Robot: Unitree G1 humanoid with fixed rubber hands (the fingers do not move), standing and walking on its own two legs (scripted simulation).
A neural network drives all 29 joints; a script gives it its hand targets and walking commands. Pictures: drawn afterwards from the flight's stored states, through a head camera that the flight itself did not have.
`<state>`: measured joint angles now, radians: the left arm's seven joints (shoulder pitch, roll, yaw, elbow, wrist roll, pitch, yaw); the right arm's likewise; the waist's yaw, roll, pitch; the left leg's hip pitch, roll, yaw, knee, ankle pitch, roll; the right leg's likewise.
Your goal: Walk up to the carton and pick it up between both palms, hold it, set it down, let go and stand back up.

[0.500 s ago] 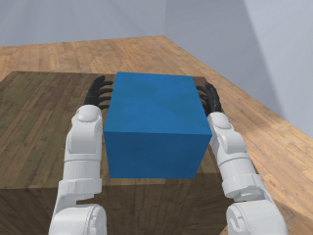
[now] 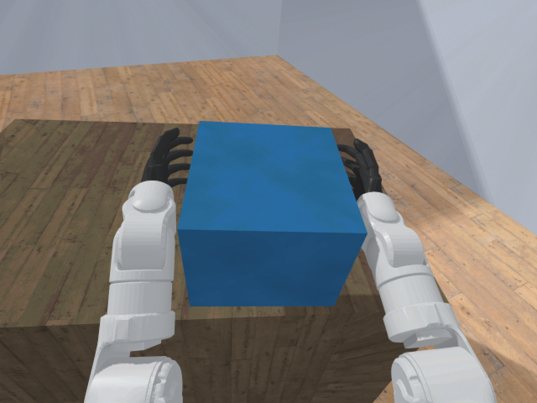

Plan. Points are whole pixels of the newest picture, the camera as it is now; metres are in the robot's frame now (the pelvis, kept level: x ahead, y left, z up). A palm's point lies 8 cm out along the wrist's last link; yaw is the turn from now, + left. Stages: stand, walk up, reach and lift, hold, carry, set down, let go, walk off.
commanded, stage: hold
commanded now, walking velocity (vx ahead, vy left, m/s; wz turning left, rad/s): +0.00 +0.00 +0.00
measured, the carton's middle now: (264, 211) +0.35 +0.00 +0.15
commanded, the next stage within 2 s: none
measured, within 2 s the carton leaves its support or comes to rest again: neither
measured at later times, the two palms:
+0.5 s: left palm (155, 175) +0.36 +0.15 +0.21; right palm (363, 188) +0.36 -0.14 +0.19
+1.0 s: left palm (156, 176) +0.36 +0.15 +0.21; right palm (365, 190) +0.36 -0.14 +0.19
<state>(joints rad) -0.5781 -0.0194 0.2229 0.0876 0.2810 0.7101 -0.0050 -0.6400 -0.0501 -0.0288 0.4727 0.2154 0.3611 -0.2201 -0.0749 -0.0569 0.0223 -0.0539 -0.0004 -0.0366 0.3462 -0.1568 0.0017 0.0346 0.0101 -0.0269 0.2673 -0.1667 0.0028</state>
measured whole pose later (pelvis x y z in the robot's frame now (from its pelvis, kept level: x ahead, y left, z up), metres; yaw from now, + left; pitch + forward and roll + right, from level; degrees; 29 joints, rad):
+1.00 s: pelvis -0.01 +0.00 +0.00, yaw +0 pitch -8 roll -1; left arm -0.66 -0.01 0.25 0.21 0.28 0.69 -0.01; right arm -0.69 -0.04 -0.08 0.57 0.18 0.33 -0.20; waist -0.05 -0.05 0.00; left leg -0.07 0.00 -0.04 0.33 -0.13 0.00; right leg 0.01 0.01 -0.03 0.27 -0.16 0.00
